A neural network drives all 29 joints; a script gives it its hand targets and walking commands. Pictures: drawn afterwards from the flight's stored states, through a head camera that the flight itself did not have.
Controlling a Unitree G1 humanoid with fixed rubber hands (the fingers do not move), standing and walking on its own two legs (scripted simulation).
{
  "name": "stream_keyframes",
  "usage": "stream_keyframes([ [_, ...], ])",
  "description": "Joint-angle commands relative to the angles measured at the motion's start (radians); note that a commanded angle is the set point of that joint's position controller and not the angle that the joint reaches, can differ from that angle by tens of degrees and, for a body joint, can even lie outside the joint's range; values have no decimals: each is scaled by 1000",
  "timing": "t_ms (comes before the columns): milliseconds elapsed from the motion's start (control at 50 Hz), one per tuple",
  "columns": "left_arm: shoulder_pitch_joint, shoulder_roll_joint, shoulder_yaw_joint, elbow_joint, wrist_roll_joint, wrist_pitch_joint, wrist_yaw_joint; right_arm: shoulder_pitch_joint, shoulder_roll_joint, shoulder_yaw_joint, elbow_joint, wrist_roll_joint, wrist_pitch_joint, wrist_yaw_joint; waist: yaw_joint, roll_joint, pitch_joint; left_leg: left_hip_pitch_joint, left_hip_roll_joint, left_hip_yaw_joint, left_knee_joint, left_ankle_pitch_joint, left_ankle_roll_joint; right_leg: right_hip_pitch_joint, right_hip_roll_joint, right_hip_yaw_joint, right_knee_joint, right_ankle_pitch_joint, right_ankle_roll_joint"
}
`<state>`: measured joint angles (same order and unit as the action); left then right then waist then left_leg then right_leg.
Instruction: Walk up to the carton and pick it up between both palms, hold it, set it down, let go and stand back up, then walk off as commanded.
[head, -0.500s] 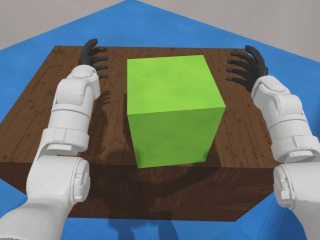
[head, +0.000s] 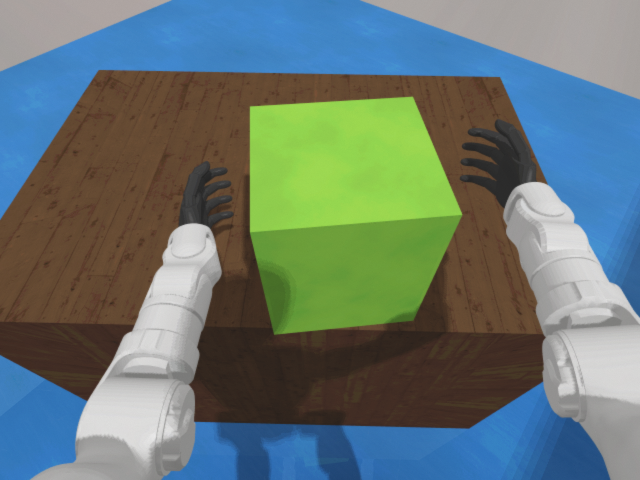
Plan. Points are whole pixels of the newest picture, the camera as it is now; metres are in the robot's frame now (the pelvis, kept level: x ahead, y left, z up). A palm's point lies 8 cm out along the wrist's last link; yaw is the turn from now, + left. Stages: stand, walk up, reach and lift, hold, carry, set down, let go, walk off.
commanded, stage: reach and lift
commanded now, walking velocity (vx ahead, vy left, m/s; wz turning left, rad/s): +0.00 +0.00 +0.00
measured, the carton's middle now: (339, 223) +0.43 -0.02 +0.05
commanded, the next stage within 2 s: none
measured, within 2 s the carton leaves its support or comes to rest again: neither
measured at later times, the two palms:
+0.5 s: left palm (224, 225) +0.42 +0.14 +0.06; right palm (473, 191) +0.44 -0.20 +0.09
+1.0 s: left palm (227, 226) +0.42 +0.13 +0.06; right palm (452, 201) +0.44 -0.17 +0.08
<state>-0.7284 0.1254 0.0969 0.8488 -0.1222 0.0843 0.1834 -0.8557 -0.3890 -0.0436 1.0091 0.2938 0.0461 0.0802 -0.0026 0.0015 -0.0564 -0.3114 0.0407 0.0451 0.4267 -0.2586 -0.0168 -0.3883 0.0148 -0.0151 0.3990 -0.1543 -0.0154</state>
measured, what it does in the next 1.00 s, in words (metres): stands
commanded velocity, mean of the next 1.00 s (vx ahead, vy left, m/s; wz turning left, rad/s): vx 0.00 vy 0.00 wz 0.00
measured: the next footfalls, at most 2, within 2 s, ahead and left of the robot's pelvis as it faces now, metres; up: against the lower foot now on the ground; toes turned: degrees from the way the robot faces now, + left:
none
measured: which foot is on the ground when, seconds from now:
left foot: down 0.00-1.00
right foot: down 0.00-1.00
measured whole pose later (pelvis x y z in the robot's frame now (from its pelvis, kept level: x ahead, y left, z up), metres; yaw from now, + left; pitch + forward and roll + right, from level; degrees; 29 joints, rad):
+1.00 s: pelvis +0.01 +0.00 +0.00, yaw +0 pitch +13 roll +0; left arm -0.76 -0.03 0.30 0.98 0.04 -0.12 0.21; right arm -0.85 -0.15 -0.09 1.06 -0.03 -0.13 -0.07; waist 0.00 0.05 -0.12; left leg -0.40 0.04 0.05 0.43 -0.25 -0.02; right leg -0.47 0.01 -0.01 0.40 -0.15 -0.01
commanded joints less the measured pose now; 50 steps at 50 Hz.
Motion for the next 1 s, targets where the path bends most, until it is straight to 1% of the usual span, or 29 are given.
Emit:
stream_keyframes([
  [0, -511, 95, 11, -72, 18, -150, -3, -423, -28, 106, -78, 2, -125, 2, 106, -29, -762, -80, -39, -4, 22, 448, -45, 351, 26, 33, 54, 635, 23],
  [40, -462, 72, 20, -19, 35, -178, -17, -396, -24, 127, 3, 1, -139, -6, 106, -40, -726, -89, -38, 8, 16, 453, -47, 395, 24, 35, 70, 672, 34],
  [60, -556, 91, 13, -71, 16, -195, -14, -478, -39, 97, -104, -17, -162, -17, 97, -57, -823, -118, -43, 4, 12, 438, -43, 397, 24, 35, 76, 690, 35],
  [100, -522, 93, 29, -42, 36, -218, -5, -429, -38, 103, -26, -6, -165, -13, 112, -40, -771, -104, -31, 1, 13, 457, -49, 372, 30, 34, 74, 653, 32],
  [120, -515, 96, 34, -51, 38, -218, -8, -428, -40, 87, -46, -34, -173, -26, 88, -44, -847, -78, -34, -2, 12, 497, -54, 380, 31, 38, 73, 718, 35],
  [140, -503, 98, 49, -38, 34, -236, -7, -437, -26, 102, -64, -20, -183, -29, 107, -36, -839, -100, -36, 0, 24, 520, -52, 397, 24, 46, 84, 738, 31],
  [160, -490, 66, 33, -36, 38, -236, -18, -425, -18, 114, -27, -28, -189, -34, 87, -61, -800, -98, -42, 4, 28, 533, -50, 408, 24, 40, 91, 780, 41],
  [240, -538, 57, 43, -8, 30, -265, -16, -455, 19, 108, -41, -33, -186, -44, 98, -55, -824, -161, -45, 5, 8, 490, -42, 437, 13, 54, 95, 770, 44],
  [260, -436, 78, 86, 34, 67, -255, -21, -403, 9, 116, -44, -45, -191, -54, 115, -77, -788, -132, -40, 8, 6, 519, -41, 445, 15, 57, 95, 806, 46],
  [280, -493, 54, 56, -29, 53, -265, -18, -435, 8, 91, -61, -62, -206, -63, 82, -74, -837, -127, -41, 5, 17, 559, -49, 446, 22, 50, 100, 849, 42],
  [300, -482, 78, 95, -10, 66, -272, -20, -429, 17, 106, -77, -54, -205, -65, 108, -57, -831, -150, -50, 12, 19, 541, -41, 470, 6, 68, 100, 855, 46],
  [320, -450, 45, 79, -19, 66, -273, -19, -405, 39, 116, -56, -61, -219, -67, 100, -76, -829, -184, -54, 22, 16, 558, -43, 502, 6, 65, 118, 919, 46],
  [360, -538, -10, 56, -114, 62, -289, -4, -452, 78, 100, -69, -63, -213, -58, 93, -35, -894, -175, -41, 11, -4, 543, -41, 469, 6, 51, 118, 865, 45],
  [380, -497, -20, 74, -63, 73, -288, -7, -440, 96, 102, -55, -68, -204, -61, 105, -73, -856, -159, -40, 8, 3, 538, -33, 451, 14, 54, 113, 845, 48],
  [420, -445, -41, 91, -39, 93, -290, -12, -398, 142, 115, -67, -84, -214, -62, 119, -56, -837, -209, -53, 21, 4, 547, -28, 504, -3, 71, 120, 899, 39],
  [440, -484, -51, 95, -71, 115, -290, -4, -425, 124, 61, -70, -116, -221, -64, 79, -59, -830, -228, -46, 6, -25, 505, -30, 495, -1, 56, 121, 875, 47],
  [460, -506, -53, 106, -44, 133, -293, -9, -423, 138, 40, -13, -132, -215, -72, 72, -57, -824, -153, -38, 0, 2, 532, -39, 448, 13, 48, 112, 832, 46],
  [520, -514, -49, 150, -17, 181, -281, -12, -416, 180, 21, 6, -166, -203, -89, 81, -67, -724, -124, -41, 9, 4, 507, -35, 418, 12, 48, 79, 757, 41],
  [540, -519, -78, 151, -27, 198, -277, -8, -411, 194, 12, 3, -177, -204, -87, 84, -17, -717, -99, -38, -1, 0, 538, -45, 417, 10, 43, 86, 775, 39],
  [560, -549, -91, 153, -29, 215, -276, -11, -432, 202, -35, 0, -209, -206, -95, 59, -27, -741, -112, -39, -2, 1, 512, -43, 411, 4, 43, 78, 773, 41],
  [600, -531, -115, 138, -36, 203, -275, -4, -452, 205, -34, -63, -213, -233, -113, 50, -6, -783, -74, -38, -5, 12, 551, -58, 400, 15, 30, 84, 786, 34],
  [760, -611, -178, 132, -52, 225, -255, 13, -473, 282, -65, -34, -240, -214, -139, 57, 2, -751, 2, -27, -12, 44, 591, -65, 336, 30, 12, 49, 680, 12],
  [800, -593, -197, 150, -50, 236, -266, 14, -466, 324, -47, -68, -235, -214, -133, 91, -5, -761, -7, -26, -3, 51, 601, -60, 344, 28, 23, 51, 671, 7],
  [860, -562, -255, 124, -53, 263, -246, 4, -450, 315, -97, -4, -270, -221, -129, 32, 11, -720, 51, -21, -12, 36, 613, -72, 322, 28, -5, 32, 684, 9],
  [880, -561, -234, 155, -24, 254, -263, -10, -439, 342, -83, -35, -289, -223, -136, 52, -45, -722, 25, -26, 5, 42, 582, -55, 343, 22, 15, 35, 708, 18],
  [900, -618, -245, 147, -32, 266, -271, -16, -455, 382, -91, -34, -309, -221, -124, 50, -11, -733, -9, -29, 4, 23, 533, -56, 362, 12, 10, 36, 677, 15],
  [920, -588, -288, 152, 21, 269, -274, -37, -477, 435, -75, -23, -323, -226, -113, 57, -69, -698, -19, -30, 8, 20, 521, -45, 389, 10, 11, 42, 702, 26],
  [960, -610, -424, 144, -1, 325, -283, -73, -456, 612, -65, -12, -375, -236, -78, 56, -47, -710, -25, -34, 15, -7, 501, -41, 430, -3, 12, 59, 755, 32],
  [980, -637, -529, 107, -13, 352, -284, -102, -448, 723, -92, -5, -447, -247, -47, 22, -38, -729, -21, -42, 17, -19, 503, -46, 455, -12, -2, 62, 772, 35],
])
